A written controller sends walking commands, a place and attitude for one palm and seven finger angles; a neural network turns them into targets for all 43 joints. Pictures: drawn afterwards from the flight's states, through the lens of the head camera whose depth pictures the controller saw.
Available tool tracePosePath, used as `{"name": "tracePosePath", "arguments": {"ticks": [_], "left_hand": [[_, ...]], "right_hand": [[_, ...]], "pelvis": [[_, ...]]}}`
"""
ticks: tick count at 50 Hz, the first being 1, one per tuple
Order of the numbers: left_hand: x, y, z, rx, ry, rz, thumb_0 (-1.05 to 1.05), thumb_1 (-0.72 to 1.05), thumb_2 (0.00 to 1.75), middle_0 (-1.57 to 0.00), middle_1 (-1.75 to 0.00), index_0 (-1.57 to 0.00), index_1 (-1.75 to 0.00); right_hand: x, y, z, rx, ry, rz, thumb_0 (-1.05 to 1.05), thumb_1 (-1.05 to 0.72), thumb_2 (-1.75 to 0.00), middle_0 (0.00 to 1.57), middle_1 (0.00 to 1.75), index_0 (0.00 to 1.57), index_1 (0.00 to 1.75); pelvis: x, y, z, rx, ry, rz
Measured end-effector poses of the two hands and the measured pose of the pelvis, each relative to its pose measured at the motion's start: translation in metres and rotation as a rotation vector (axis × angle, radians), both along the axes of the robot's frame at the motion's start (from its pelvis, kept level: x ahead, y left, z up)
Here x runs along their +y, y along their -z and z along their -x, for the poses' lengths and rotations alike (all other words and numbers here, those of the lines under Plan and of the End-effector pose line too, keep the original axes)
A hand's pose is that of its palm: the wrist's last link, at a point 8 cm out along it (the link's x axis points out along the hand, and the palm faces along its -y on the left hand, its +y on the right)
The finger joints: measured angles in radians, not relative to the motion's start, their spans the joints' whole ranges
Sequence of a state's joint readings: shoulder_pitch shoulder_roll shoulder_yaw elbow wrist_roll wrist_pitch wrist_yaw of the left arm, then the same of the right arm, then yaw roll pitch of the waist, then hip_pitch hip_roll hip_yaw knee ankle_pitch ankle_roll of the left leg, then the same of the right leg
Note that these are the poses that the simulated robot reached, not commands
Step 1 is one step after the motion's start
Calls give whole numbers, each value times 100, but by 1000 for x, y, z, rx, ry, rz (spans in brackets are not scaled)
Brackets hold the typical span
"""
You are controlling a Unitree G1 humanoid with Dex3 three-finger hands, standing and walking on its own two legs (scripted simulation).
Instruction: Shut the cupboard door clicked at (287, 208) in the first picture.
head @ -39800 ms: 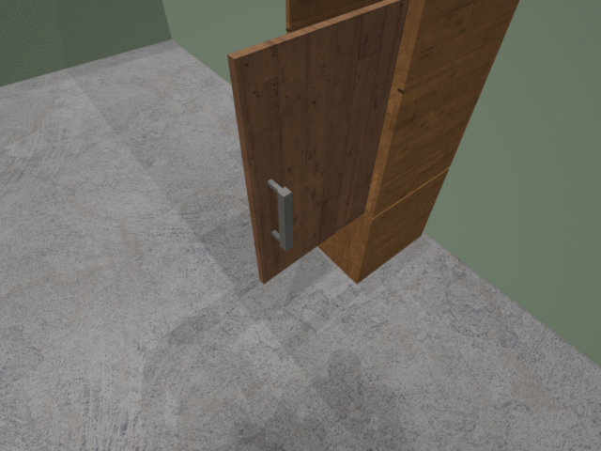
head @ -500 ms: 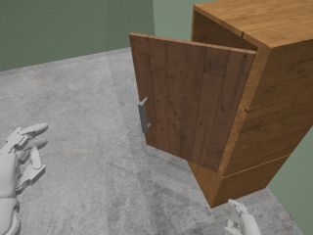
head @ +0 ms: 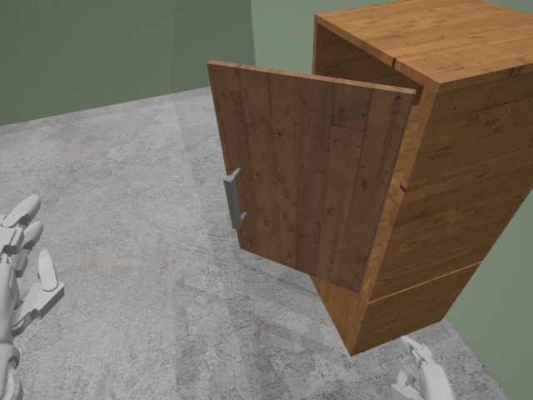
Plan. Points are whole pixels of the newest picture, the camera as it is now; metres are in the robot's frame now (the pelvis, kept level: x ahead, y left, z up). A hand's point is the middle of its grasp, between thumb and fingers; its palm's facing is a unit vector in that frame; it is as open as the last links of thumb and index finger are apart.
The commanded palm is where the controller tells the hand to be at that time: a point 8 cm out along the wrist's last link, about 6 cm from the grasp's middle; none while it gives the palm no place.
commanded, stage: step back with the hand held close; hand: left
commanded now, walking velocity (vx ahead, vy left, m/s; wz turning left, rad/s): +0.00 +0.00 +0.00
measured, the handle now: (237, 199) +0.61 +0.16 -0.09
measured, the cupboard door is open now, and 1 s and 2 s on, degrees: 45 45 45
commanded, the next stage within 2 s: stop stepping back and stand still in 1.74 s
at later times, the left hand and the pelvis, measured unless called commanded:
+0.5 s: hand (23, 303) +0.17 +0.30 +0.16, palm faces +0.37 -0.78 -0.51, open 7.5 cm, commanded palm +0.11 +0.33 +0.17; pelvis -0.03 +0.03 +0.00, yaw +0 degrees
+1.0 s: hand out of the picture +0.08 +0.29 +0.17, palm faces +0.47 -0.78 -0.42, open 7.5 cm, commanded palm +0.02 +0.33 +0.17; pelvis -0.11 +0.03 -0.02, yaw +2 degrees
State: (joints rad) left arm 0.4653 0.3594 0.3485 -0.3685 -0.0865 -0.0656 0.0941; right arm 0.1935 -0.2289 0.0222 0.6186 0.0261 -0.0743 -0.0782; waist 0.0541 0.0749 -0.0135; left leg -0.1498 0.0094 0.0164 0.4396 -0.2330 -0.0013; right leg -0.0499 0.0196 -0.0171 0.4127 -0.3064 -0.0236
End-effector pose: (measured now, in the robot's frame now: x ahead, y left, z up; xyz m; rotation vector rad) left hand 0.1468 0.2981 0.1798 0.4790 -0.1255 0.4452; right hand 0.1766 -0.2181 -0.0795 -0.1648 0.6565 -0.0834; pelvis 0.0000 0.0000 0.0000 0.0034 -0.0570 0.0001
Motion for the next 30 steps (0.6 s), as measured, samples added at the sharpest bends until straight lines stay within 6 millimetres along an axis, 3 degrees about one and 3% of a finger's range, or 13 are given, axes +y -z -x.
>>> {"name": "tracePosePath", "arguments": {"ticks": [11,19,30], "left_hand": [[11,0,-1,26,22,-72,2,89,90,-21,-30,-21,-30],[26,1,1,53,54,-97,2,88,90,-21,-30,-21,-30],[42,0,40,-13,75,-113,2,88,90,-21,-30,-21,-30]], "right_hand": [[-5,14,11,102,51,25,1,-91,-90,20,30,20,30],[0,10,30,141,103,52,1,-91,-90,20,30,20,30],[16,-4,62,96,86,86,1,-91,-90,20,30,20,30]], "pelvis": [[11,2,3,66,-13,15],[26,3,16,80,1,11],[37,6,51,79,-4,29]]}}
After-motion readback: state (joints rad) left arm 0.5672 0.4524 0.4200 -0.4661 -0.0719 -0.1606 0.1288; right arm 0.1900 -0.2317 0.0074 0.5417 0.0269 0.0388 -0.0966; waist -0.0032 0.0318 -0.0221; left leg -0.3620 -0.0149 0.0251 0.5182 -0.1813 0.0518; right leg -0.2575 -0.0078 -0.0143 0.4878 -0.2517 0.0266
